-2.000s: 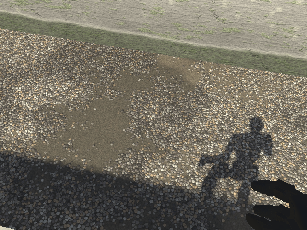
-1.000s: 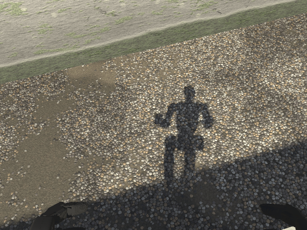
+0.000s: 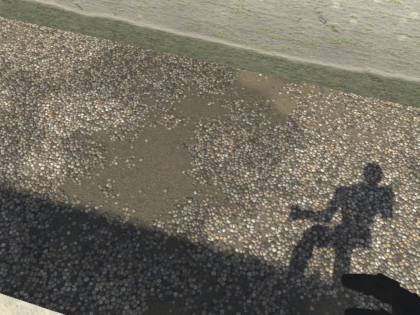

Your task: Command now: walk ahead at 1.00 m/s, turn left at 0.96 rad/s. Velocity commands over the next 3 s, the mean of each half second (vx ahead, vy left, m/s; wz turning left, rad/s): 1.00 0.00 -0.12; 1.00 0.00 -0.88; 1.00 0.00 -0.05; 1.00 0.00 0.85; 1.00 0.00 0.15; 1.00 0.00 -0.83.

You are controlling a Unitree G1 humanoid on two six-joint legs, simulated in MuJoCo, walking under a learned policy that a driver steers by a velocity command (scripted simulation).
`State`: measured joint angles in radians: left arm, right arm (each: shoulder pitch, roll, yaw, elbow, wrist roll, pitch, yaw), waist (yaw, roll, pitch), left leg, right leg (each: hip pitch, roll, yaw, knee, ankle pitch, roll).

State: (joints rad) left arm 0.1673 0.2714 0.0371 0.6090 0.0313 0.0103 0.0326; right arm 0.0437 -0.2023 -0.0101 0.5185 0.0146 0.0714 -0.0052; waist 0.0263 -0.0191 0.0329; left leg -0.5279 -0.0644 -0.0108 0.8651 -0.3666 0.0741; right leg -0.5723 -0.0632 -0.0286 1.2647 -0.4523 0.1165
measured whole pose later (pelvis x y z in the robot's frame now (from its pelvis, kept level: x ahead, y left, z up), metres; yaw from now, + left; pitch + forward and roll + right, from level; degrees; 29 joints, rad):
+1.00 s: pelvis +0.01 +0.00 +0.01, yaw -27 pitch -1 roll +4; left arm 0.06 0.23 0.04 0.56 -0.03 0.07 -0.02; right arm 0.10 -0.24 -0.05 0.62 -0.02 0.01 -0.03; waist 0.02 0.02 0.08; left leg -0.28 0.12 0.45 0.76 -0.43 0.04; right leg -0.58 -0.05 -0.02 0.95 -0.27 -0.07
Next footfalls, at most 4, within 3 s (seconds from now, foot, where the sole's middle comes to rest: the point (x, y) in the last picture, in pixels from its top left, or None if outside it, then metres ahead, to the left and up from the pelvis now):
0.18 right None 0.08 -0.09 -0.73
1.50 left None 0.03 0.06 -0.73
1.66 right None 0.03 -0.17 -0.73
2.04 left None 0.06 0.08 -0.73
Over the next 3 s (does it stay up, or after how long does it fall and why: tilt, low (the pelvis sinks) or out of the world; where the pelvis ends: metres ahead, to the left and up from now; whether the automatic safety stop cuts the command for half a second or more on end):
stays up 0.00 -0.01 0.01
